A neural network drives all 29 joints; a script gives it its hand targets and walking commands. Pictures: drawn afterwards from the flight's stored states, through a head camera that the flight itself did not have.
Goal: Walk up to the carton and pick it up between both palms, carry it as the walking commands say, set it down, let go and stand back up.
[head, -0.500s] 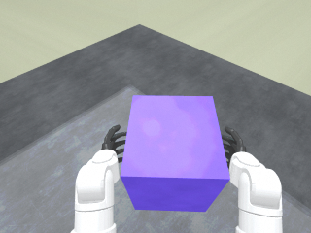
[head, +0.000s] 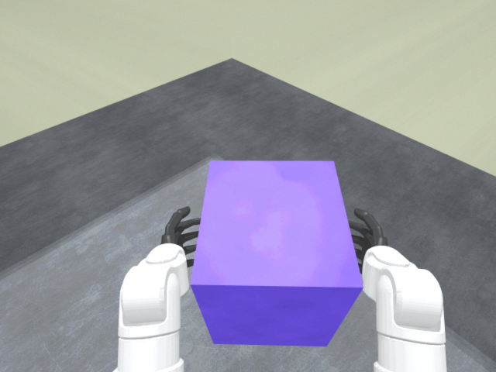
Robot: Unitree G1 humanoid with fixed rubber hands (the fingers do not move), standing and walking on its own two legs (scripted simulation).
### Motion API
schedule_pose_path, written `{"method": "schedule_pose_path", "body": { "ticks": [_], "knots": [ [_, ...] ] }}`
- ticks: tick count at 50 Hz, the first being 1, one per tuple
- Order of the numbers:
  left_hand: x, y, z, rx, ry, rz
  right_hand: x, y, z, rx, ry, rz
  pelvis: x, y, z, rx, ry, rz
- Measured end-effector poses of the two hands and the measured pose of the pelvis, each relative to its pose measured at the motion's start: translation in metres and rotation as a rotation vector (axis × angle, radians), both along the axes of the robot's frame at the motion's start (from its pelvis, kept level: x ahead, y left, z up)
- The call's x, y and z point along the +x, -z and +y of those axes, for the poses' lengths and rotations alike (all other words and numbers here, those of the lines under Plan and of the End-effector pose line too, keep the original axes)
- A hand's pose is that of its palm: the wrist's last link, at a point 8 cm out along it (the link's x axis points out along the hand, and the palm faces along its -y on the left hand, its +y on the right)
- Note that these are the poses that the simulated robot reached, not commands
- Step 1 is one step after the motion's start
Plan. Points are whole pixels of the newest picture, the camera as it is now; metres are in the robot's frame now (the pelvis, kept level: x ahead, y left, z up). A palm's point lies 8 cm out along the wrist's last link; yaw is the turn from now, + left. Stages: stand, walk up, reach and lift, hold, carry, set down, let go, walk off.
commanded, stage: carry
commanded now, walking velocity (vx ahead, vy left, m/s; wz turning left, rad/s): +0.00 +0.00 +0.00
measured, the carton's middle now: (270, 257) +0.31 +0.00 +0.03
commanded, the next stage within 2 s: hold in 1.42 s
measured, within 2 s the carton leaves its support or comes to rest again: neither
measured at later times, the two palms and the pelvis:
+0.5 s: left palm (161, 272) +0.25 +0.15 +0.09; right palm (368, 274) +0.25 -0.14 +0.09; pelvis -0.03 +0.01 +0.00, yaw +1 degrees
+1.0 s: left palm (162, 289) +0.23 +0.15 +0.08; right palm (371, 289) +0.23 -0.14 +0.07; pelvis -0.05 +0.01 +0.00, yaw +1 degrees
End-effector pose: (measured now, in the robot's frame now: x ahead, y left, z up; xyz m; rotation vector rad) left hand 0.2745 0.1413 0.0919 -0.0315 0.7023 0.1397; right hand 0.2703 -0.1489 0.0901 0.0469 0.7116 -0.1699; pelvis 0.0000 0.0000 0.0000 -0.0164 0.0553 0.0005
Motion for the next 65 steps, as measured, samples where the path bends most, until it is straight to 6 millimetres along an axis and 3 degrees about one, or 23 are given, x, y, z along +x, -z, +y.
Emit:
{"method": "schedule_pose_path", "body": {
  "ticks": [17,39,65],
  "knots": [
    [-0.019,-0.002,0.012,-0.002,-0.016,0.000,-0.015,-0.001,0.012,0.001,-0.014,0.000,-0.015,0.000,0.009,0.002,-0.013,-0.023],
    [-0.040,0.011,0.012,0.008,-0.015,0.006,-0.034,0.013,0.012,0.001,-0.022,0.007,-0.041,0.001,0.007,0.009,-0.015,-0.021],
    [-0.051,0.019,0.008,0.014,-0.013,-0.007,-0.045,0.020,0.008,-0.007,-0.033,-0.006,-0.054,0.001,0.002,0.014,-0.016,-0.022]
  ]
}}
